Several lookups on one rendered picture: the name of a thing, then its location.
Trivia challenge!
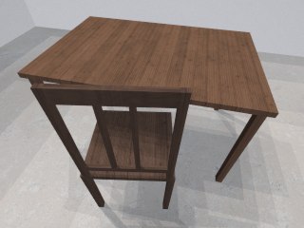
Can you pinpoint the table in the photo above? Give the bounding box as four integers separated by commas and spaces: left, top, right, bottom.
17, 16, 278, 182

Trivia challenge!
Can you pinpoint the chair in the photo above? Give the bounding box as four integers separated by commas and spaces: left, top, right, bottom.
30, 83, 192, 209

